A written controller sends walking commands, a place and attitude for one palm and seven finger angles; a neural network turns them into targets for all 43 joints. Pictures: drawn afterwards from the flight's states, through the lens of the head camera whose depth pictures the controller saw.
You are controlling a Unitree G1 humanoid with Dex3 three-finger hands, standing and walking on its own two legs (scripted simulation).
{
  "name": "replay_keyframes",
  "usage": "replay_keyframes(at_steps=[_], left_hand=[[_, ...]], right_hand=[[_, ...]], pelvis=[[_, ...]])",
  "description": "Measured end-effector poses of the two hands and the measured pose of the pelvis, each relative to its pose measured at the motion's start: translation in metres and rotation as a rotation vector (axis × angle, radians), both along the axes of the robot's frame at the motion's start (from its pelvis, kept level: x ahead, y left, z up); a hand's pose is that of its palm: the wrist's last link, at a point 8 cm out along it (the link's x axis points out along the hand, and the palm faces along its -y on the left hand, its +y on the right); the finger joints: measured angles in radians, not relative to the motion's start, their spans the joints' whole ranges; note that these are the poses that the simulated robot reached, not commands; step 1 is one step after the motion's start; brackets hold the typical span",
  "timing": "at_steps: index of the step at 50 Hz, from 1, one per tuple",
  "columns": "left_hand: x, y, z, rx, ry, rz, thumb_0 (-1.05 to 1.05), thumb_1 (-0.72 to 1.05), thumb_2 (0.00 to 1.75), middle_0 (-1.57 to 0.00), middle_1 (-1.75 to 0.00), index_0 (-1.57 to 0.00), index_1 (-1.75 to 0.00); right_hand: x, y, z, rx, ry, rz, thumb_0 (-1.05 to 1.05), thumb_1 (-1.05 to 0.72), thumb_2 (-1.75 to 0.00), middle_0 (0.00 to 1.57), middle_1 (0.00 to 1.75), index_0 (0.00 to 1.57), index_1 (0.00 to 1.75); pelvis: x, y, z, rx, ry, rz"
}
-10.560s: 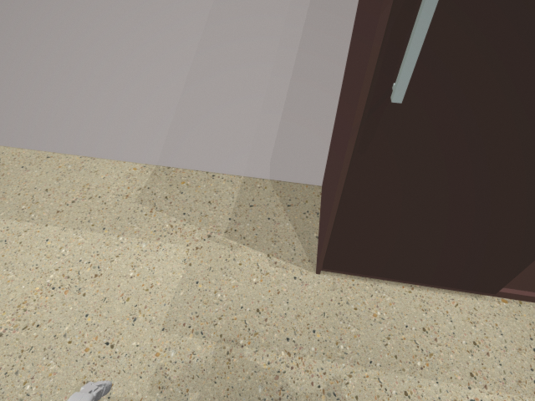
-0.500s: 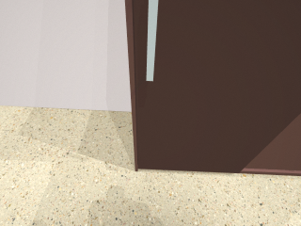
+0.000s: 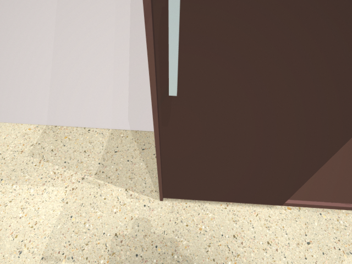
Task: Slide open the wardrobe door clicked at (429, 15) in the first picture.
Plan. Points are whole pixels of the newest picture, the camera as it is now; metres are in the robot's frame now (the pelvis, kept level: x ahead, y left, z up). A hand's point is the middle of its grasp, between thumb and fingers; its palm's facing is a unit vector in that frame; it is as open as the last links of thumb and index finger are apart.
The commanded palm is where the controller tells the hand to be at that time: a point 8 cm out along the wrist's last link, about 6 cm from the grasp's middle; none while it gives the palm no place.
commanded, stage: look again from close up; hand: left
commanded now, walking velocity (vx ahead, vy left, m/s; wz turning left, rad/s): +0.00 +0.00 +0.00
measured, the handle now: (174, 31) +0.55 +0.05 +0.26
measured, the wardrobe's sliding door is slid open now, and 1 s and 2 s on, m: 0.00 0.00 0.00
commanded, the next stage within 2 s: shuffle to correct the standing spot in 0.60 s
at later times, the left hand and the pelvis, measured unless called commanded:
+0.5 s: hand out of the picture +0.00 +0.15 -0.18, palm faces +0.03 -0.98 -0.18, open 7.3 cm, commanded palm none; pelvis +0.01 -0.01 +0.00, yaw +0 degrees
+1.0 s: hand out of the picture +0.01 +0.13 -0.18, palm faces +0.00 -0.99 -0.17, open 7.3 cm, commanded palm none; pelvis +0.04 -0.04 +0.00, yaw -2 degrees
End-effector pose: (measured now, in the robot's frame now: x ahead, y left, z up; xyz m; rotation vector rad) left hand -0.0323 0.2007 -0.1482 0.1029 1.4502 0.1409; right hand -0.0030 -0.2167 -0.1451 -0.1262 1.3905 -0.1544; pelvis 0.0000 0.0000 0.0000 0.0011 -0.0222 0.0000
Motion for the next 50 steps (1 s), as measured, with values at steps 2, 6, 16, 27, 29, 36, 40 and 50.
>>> replay_keyframes(at_steps=[2,6,16,27,29,36,40,50], left_hand=[[0.005,-0.001,0.000,0.003,-0.011,-0.005,0.00,0.91,0.90,-0.20,-0.30,-0.20,-0.30],[0.015,-0.001,0.001,0.011,-0.031,-0.013,0.00,0.91,0.90,-0.20,-0.30,-0.20,-0.30],[0.028,0.000,0.002,0.029,-0.051,-0.022,0.01,0.92,0.90,-0.20,-0.30,-0.20,-0.30],[0.026,-0.006,0.001,0.019,-0.045,-0.014,0.00,0.92,0.90,-0.20,-0.30,-0.20,-0.30],[0.025,-0.007,0.001,0.015,-0.041,-0.012,0.00,0.92,0.90,-0.20,-0.30,-0.20,-0.30],[0.022,-0.011,0.000,0.003,-0.029,-0.004,0.00,0.91,0.90,-0.20,-0.30,-0.20,-0.30],[0.021,-0.012,0.000,-0.003,-0.019,-0.004,0.00,0.91,0.90,-0.20,-0.30,-0.20,-0.30],[0.038,-0.023,0.001,0.014,0.040,-0.027,0.00,0.91,0.90,-0.20,-0.30,-0.20,-0.30]], right_hand=[[-0.004,0.001,-0.001,0.007,0.009,-0.004,0.01,-0.92,-0.90,0.20,0.29,0.19,0.30],[-0.010,0.002,-0.002,0.021,0.026,-0.011,0.01,-0.91,-0.90,0.20,0.29,0.19,0.30],[-0.019,0.003,-0.003,0.037,0.051,-0.024,0.01,-0.91,-0.90,0.20,0.29,0.19,0.30],[-0.012,-0.002,-0.001,0.027,0.042,-0.015,0.01,-0.91,-0.90,0.20,0.29,0.19,0.30],[-0.010,-0.003,-0.001,0.025,0.040,-0.012,0.01,-0.91,-0.90,0.20,0.29,0.19,0.30],[-0.003,-0.005,0.000,0.016,0.034,-0.002,0.01,-0.91,-0.90,0.20,0.29,0.19,0.30],[-0.001,-0.006,0.001,0.012,0.032,-0.004,0.01,-0.91,-0.90,0.20,0.29,0.19,0.30],[0.000,-0.025,-0.007,0.017,0.070,-0.070,0.01,-0.91,-0.90,0.20,0.29,0.20,0.30]], pelvis=[[0.000,-0.002,0.000,0.000,0.002,-0.001],[0.001,-0.005,0.000,0.001,0.005,-0.001],[0.004,-0.011,0.000,0.001,0.004,-0.004],[0.007,-0.014,0.001,0.000,0.004,-0.001],[0.007,-0.014,0.001,0.000,0.005,0.000],[0.009,-0.014,0.001,-0.001,0.007,0.003],[0.012,-0.014,0.001,0.002,0.008,0.000],[0.039,-0.036,-0.004,0.032,0.031,-0.026]])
